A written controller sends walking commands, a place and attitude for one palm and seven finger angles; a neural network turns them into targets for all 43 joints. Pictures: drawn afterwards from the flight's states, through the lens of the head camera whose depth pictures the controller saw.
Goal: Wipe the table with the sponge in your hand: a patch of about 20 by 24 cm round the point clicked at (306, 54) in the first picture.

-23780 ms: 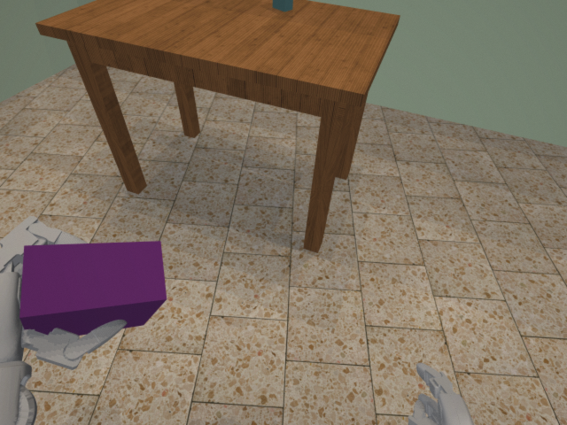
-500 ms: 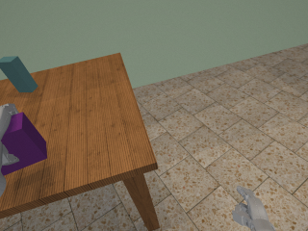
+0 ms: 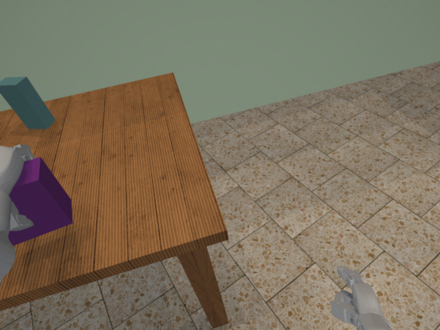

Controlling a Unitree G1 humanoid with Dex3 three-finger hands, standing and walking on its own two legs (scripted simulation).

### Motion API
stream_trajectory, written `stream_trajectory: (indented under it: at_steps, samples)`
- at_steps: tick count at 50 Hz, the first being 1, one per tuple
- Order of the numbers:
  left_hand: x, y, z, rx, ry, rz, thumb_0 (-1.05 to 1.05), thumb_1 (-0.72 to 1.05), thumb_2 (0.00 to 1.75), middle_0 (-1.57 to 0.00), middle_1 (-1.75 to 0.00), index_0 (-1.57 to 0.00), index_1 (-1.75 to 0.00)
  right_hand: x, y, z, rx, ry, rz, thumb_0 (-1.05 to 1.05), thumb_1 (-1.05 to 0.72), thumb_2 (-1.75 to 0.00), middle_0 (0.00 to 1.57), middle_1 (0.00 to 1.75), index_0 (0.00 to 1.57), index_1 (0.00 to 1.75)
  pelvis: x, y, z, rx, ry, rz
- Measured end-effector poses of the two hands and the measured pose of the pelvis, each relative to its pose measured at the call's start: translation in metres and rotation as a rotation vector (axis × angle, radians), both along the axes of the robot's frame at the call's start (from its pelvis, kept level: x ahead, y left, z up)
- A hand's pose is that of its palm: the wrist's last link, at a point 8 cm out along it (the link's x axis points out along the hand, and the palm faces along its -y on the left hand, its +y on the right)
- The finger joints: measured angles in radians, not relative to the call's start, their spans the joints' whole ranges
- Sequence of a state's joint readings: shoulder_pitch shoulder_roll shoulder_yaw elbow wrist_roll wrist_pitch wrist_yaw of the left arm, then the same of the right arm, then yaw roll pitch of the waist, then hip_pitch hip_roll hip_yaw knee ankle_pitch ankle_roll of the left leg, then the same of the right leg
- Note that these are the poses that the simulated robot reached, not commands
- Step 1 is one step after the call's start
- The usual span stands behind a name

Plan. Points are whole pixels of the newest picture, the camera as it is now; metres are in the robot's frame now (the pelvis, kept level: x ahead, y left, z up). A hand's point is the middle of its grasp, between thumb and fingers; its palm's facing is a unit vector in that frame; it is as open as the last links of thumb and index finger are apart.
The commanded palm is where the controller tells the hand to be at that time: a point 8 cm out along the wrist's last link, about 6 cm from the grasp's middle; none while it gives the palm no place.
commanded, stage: lower the sponge onto the table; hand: left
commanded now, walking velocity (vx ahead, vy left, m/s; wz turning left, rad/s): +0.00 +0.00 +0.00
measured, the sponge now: (24, 211) +0.24 +0.39 +0.13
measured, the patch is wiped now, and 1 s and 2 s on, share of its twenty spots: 0.00 0.05 0.25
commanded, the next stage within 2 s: wipe forward along the first lane in 1.26 s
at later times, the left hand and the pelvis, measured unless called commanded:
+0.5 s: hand (23, 210) +0.23 +0.37 +0.14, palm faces -0.02 +0.02 -1.00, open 10.4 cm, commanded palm +0.21 +0.36 +0.21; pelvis +0.00 +0.00 +0.00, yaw +1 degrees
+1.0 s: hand (27, 223) +0.22 +0.38 +0.11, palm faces -0.08 +0.00 -1.00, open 10.4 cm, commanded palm +0.21 +0.37 +0.18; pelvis +0.00 +0.00 +0.00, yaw +1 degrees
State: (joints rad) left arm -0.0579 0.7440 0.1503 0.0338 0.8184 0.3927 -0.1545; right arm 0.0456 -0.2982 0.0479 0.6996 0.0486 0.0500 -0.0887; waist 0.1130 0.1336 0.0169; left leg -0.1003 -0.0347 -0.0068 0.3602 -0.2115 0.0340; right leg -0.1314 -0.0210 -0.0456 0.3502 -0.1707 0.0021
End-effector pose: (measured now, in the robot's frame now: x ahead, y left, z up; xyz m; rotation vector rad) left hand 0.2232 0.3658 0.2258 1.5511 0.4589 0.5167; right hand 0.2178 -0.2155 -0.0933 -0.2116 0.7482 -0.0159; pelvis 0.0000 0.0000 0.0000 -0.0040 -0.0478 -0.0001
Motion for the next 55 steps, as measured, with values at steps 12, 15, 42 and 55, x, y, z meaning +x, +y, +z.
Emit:
stream_trajectory:
  at_steps: [12, 15, 42, 55]
  samples:
    - [-0.003, -0.037, -0.03, -0.005, 0.007, -0.288, 0.0, -0.53, 1.03, -0.72, -1.29, -0.73, -1.29, -0.002, 0.0, 0.006, -0.056, 0.001, 0.013, 0.02, -0.9, -0.9, 0.2, 0.3, 0.2, 0.29, 0.002, -0.002, -0.001, -0.003, -0.018, 0.003]
    - [-0.005, -0.027, -0.02, 0.022, -0.068, -0.232, 0.0, -0.53, 1.03, -0.72, -1.29, -0.73, -1.29, -0.002, 0.002, 0.005, -0.044, 0.009, 0.019, 0.02, -0.9, -0.9, 0.2, 0.3, 0.2, 0.29, 0.002, -0.003, -0.001, -0.005, -0.021, -0.003]
    - [-0.009, -0.015, -0.033, 0.012, -0.051, -0.128, 0.0, -0.53, 1.03, -0.72, -1.29, -0.73, -1.29, -0.006, -0.01, 0.0, -0.041, 0.041, -0.014, 0.02, -0.9, -0.9, 0.2, 0.3, 0.2, 0.29, 0.007, -0.004, 0.0, -0.004, -0.014, -0.011]
    - [-0.006, -0.017, -0.053, -0.017, 0.076, -0.174, 0.01, -0.53, 1.03, -0.71, -1.29, -0.72, -1.29, -0.001, -0.012, 0.002, -0.084, 0.008, -0.013, 0.02, -0.9, -0.9, 0.2, 0.3, 0.2, 0.29, 0.006, -0.004, -0.001, -0.005, -0.004, 0.012]
